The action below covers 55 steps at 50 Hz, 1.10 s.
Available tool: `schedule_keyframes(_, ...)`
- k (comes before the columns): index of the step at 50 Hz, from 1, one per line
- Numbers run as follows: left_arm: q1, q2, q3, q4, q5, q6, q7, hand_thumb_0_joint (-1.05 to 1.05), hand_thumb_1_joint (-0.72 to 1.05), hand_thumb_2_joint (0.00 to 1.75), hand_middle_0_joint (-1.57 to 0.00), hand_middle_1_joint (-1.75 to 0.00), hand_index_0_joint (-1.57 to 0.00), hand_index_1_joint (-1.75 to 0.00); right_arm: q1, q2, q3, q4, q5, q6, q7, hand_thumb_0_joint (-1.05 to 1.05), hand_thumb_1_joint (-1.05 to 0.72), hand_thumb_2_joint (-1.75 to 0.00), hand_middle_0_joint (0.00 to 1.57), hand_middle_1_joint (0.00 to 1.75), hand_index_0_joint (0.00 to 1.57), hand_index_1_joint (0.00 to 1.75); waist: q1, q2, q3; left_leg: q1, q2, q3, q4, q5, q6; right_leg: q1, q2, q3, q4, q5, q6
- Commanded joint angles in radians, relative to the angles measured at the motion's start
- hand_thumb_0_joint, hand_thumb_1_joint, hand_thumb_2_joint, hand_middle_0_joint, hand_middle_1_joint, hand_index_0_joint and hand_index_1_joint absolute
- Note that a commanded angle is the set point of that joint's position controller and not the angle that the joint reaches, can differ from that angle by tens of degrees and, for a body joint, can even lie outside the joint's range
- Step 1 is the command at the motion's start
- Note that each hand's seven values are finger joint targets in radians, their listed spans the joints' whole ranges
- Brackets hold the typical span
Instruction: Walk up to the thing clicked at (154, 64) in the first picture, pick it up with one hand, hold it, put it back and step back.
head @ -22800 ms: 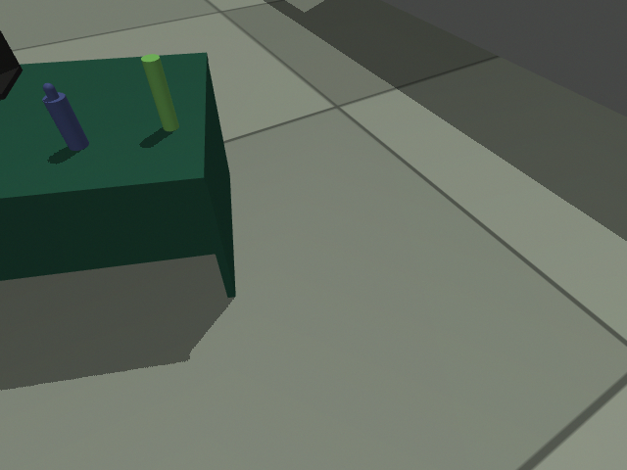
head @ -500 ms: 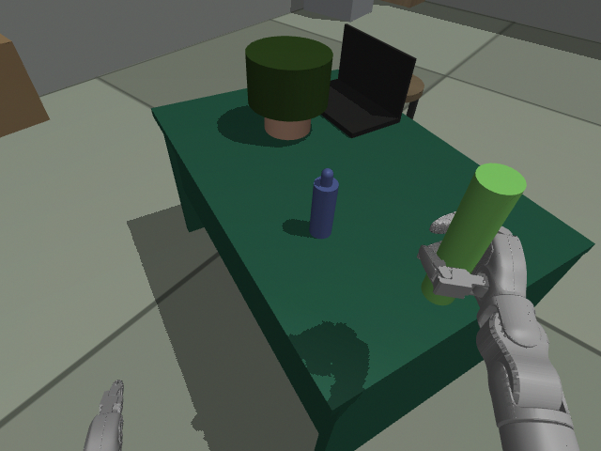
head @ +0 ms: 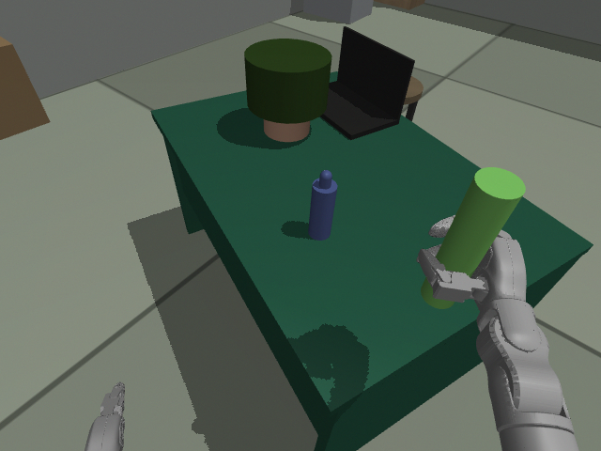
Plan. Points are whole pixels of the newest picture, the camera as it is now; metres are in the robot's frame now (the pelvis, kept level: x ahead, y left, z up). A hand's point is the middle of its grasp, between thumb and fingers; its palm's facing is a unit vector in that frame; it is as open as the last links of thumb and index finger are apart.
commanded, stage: hold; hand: right
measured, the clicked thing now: (463, 248) +0.32 -0.18 +0.15
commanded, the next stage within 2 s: crouch in 1.44 s
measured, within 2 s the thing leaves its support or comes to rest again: neither
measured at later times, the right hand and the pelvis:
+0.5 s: hand (445, 267) +0.31 -0.16 +0.12, palm faces +0.14 +0.99 -0.01, open 6.3 cm; pelvis -0.01 +0.00 +0.00, yaw +0 degrees
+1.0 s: hand (447, 265) +0.32 -0.17 +0.12, palm faces +0.15 +0.99 -0.01, open 6.3 cm; pelvis +0.00 +0.00 +0.00, yaw +0 degrees
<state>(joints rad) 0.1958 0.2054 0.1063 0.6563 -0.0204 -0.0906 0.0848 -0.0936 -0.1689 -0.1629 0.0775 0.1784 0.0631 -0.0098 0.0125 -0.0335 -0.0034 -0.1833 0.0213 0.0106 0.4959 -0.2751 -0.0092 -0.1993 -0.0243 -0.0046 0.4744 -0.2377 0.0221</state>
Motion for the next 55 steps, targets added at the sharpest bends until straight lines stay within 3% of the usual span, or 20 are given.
schedule_keyframes(1, -0.118, 0.128, 0.04, -0.147, 0.0, -0.055, 0.004, 0.0, -0.55, 0.05, -0.06, -0.06, -0.05, -0.06, -0.36, -0.131, -0.041, -0.272, 0.009, -0.086, -0.002, 0.0, -0.56, -1.33, 1.36, 1.43, 1.38, 1.43, 0.005, 0.032, -0.214, -0.014, -0.025, 0.04, -0.074, 0.248, 0.001, 0.118, 0.016, -0.017, -0.049, 0.186, -0.034)
schedule_keyframes(4, -0.144, 0.152, 0.053, -0.171, 0.003, -0.062, 0.005, 0.0, -0.55, 0.05, -0.05, -0.06, -0.05, -0.06, -0.34, -0.134, -0.046, -0.269, 0.009, -0.083, -0.004, 0.0, -0.55, -1.34, 1.37, 1.44, 1.39, 1.44, -0.003, 0.039, -0.23, 0.003, -0.023, 0.04, -0.077, 0.249, 0.0, 0.123, 0.019, -0.018, -0.047, 0.189, -0.036)
schedule_keyframes(8, -0.131, 0.11, 0.025, -0.123, -0.001, -0.056, 0.0, 0.0, -0.55, 0.05, -0.05, -0.05, -0.05, -0.06, -0.351, -0.148, -0.066, -0.24, 0.012, -0.088, -0.006, 0.0, -0.56, -1.33, 1.38, 1.44, 1.39, 1.44, -0.008, 0.035, -0.176, -0.006, -0.018, 0.034, -0.091, 0.201, -0.002, 0.081, 0.025, -0.022, -0.056, 0.137, -0.039)
schedule_keyframes(10, -0.154, 0.127, 0.033, -0.166, 0.002, -0.062, 0.004, 0.0, -0.54, 0.05, -0.05, -0.06, -0.05, -0.05, -0.364, -0.123, -0.033, -0.254, 0.007, -0.095, -0.003, 0.0, -0.56, -1.33, 1.37, 1.43, 1.39, 1.43, 0.005, 0.053, -0.198, -0.012, -0.024, 0.039, -0.089, 0.194, 0.0, 0.106, 0.018, -0.017, -0.061, 0.129, -0.038)
schedule_keyframes(12, -0.114, 0.16, 0.06, -0.159, 0.004, -0.062, 0.008, 0.0, -0.55, 0.05, -0.05, -0.05, -0.05, -0.06, -0.345, -0.158, -0.072, -0.272, 0.009, -0.101, -0.007, 0.0, -0.56, -1.34, 1.38, 1.45, 1.4, 1.45, -0.002, 0.035, -0.225, 0.004, -0.025, 0.042, -0.084, 0.215, 0.001, 0.117, 0.018, -0.017, -0.061, 0.153, -0.033)
schedule_keyframes(14, -0.107, 0.091, 0.003, -0.148, 0.0, -0.059, -0.002, 0.0, -0.55, 0.05, -0.05, -0.06, -0.05, -0.06, -0.316, -0.131, -0.049, -0.251, 0.01, -0.1, -0.002, 0.0, -0.56, -1.34, 1.38, 1.45, 1.4, 1.45, -0.013, 0.029, -0.189, 0.002, -0.023, 0.04, -0.087, 0.215, 0.002, 0.1, 0.021, -0.02, -0.06, 0.156, -0.035)
schedule_keyframes(16, -0.136, 0.159, 0.065, -0.163, 0.003, -0.066, 0.009, 0.0, -0.55, 0.05, -0.06, -0.06, -0.05, -0.06, -0.373, -0.132, -0.041, -0.28, 0.014, -0.105, -0.006, 0.0, -0.56, -1.34, 1.38, 1.45, 1.4, 1.45, 0.013, 0.029, -0.223, -0.005, -0.024, 0.036, -0.085, 0.231, 0.001, 0.125, 0.02, -0.02, -0.06, 0.162, -0.035)
schedule_keyframes(19, -0.11, 0.1, 0.013, -0.128, 0.003, -0.065, 0.003, 0.0, -0.56, 0.05, -0.05, -0.05, -0.05, -0.06, -0.343, -0.117, -0.031, -0.25, 0.006, -0.096, -0.003, 0.0, -0.54, -1.34, 1.38, 1.45, 1.4, 1.45, 0.001, 0.033, -0.183, -0.022, -0.022, 0.037, -0.094, 0.201, 0.0, 0.106, 0.022, -0.021, -0.063, 0.135, -0.038)
schedule_keyframes(22, -0.137, 0.148, 0.052, -0.136, 0.007, -0.07, 0.012, 0.0, -0.55, 0.05, -0.05, -0.05, -0.05, -0.05, -0.384, -0.158, -0.066, -0.265, 0.01, -0.105, -0.007, 0.0, -0.55, -1.32, 1.37, 1.43, 1.39, 1.43, 0.008, 0.039, -0.194, -0.024, -0.019, 0.033, -0.101, 0.166, 0.0, 0.115, 0.024, -0.021, -0.066, 0.099, -0.038)
schedule_keyframes(25, -0.137, 0.093, 0.007, -0.113, 0.004, -0.069, 0.004, 0.0, -0.55, 0.05, -0.05, -0.05, -0.05, -0.05, -0.329, -0.132, -0.05, -0.251, 0.013, -0.105, -0.001, 0.0, -0.56, -1.33, 1.38, 1.44, 1.39, 1.44, -0.018, 0.045, -0.167, -0.013, -0.015, 0.029, -0.105, 0.155, -0.001, 0.085, 0.029, -0.023, -0.068, 0.097, -0.038)
schedule_keyframes(28, -0.16, 0.151, 0.049, -0.166, 0.007, -0.074, 0.013, 0.0, -0.55, 0.05, -0.05, -0.05, -0.05, -0.05, -0.37, -0.148, -0.055, -0.261, 0.01, -0.107, -0.003, 0.0, -0.55, -1.33, 1.38, 1.44, 1.4, 1.44, 0.006, 0.051, -0.212, -0.009, -0.018, 0.032, -0.097, 0.19, -0.001, 0.112, 0.026, -0.02, -0.063, 0.124, -0.038)
schedule_keyframes(34, -0.135, 0.125, 0.034, -0.142, 0.005, -0.07, 0.013, 0.0, -0.56, 0.06, -0.05, -0.05, -0.05, -0.06, -0.399, -0.158, -0.059, -0.267, 0.008, -0.108, -0.01, 0.0, -0.54, -1.32, 1.37, 1.43, 1.39, 1.43, -0.001, 0.02, -0.196, -0.013, -0.014, 0.027, -0.103, 0.182, 0.0, 0.107, 0.029, -0.024, -0.065, 0.115, -0.038)
schedule_keyframes(36, -0.122, 0.129, 0.039, -0.129, 0.005, -0.066, 0.012, 0.0, -0.55, 0.05, -0.05, -0.05, -0.05, -0.05, -0.33, -0.133, -0.047, -0.206, 0.006, -0.103, -0.005, 0.0, -0.54, -1.33, 1.38, 1.45, 1.4, 1.45, 0.0, 0.047, -0.197, -0.006, -0.017, 0.032, -0.098, 0.204, -0.002, 0.109, 0.027, -0.022, -0.063, 0.135, -0.039)
schedule_keyframes(38, -0.132, 0.103, 0.01, -0.149, 0.004, -0.067, 0.006, 0.0, -0.55, 0.05, -0.05, -0.05, -0.05, -0.05, -0.363, -0.134, -0.047, -0.236, 0.008, -0.11, -0.005, 0.0, -0.52, -1.33, 1.37, 1.44, 1.39, 1.44, -0.009, 0.042, -0.196, -0.001, -0.021, 0.037, -0.095, 0.203, 0.0, 0.099, 0.023, -0.019, -0.065, 0.139, -0.037)
schedule_keyframes(41, -0.123, 0.154, 0.057, -0.154, 0.004, -0.062, 0.01, 0.0, -0.55, 0.05, -0.05, -0.05, -0.05, -0.05, -0.349, -0.153, -0.061, -0.233, 0.01, -0.11, -0.005, 0.0, -0.55, -1.33, 1.38, 1.44, 1.4, 1.44, 0.001, 0.044, -0.21, 0.004, -0.02, 0.035, -0.094, 0.215, 0.0, 0.114, 0.023, -0.019, -0.063, 0.149, -0.037)
schedule_keyframes(46, -0.141, 0.11, 0.019, -0.148, 0.002, -0.066, 0.008, 0.0, -0.56, 0.06, -0.05, -0.05, -0.05, -0.05, -0.379, -0.144, -0.048, -0.268, 0.013, -0.119, -0.003, 0.0, -0.54, -1.32, 1.38, 1.44, 1.39, 1.44, -0.003, 0.023, -0.189, -0.007, -0.024, 0.039, -0.1, 0.177, 0.003, 0.106, 0.018, -0.016, -0.073, 0.115, -0.035)
schedule_keyframes(48, -0.147, 0.159, 0.055, -0.195, 0.003, -0.07, 0.012, 0.0, -0.56, 0.06, -0.05, -0.05, -0.05, -0.05, -0.34, -0.143, -0.056, -0.256, 0.014, -0.112, -0.005, 0.0, -0.53, -1.33, 1.37, 1.44, 1.39, 1.44, -0.001, 0.062, -0.217, 0.013, -0.026, 0.043, -0.094, 0.205, 0.001, 0.116, 0.016, -0.012, -0.071, 0.145, -0.035)
schedule_keyframes(51, -0.119, 0.109, 0.019, -0.145, 0.002, -0.06, 0.009, 0.0, -0.56, 0.05, -0.05, -0.05, -0.05, -0.05, -0.366, -0.145, -0.05, -0.262, 0.012, -0.113, -0.001, 0.0, -0.54, -1.34, 1.39, 1.45, 1.41, 1.45, -0.001, 0.027, -0.21, 0.003, -0.019, 0.034, -0.091, 0.244, 0.001, 0.123, 0.024, -0.021, -0.06, 0.182, -0.037)
schedule_keyframes(53, -0.123, 0.16, 0.065, -0.144, 0.005, -0.065, 0.016, 0.0, -0.55, 0.05, -0.05, -0.05, -0.05, -0.05, -0.368, -0.141, -0.048, -0.244, 0.014, -0.106, 0.0, 0.0, -0.56, -1.33, 1.38, 1.44, 1.4, 1.44, 0.01, 0.038, -0.215, -0.005, -0.021, 0.036, -0.091, 0.244, 0.0, 0.133, 0.02, -0.018, -0.06, 0.18, -0.037)
schedule_keyframes(55, -0.118, 0.13, 0.035, -0.148, 0.005, -0.068, 0.011, 0.0, -0.56, 0.05, -0.05, -0.05, -0.05, -0.05, -0.375, -0.138, -0.04, -0.286, 0.011, -0.106, -0.001, 0.0, -0.57, -1.34, 1.39, 1.45, 1.41, 1.45, -0.004, 0.018, -0.225, -0.004, -0.022, 0.039, -0.086, 0.243, 0.003, 0.142, 0.018, -0.016, -0.06, 0.185, -0.033)
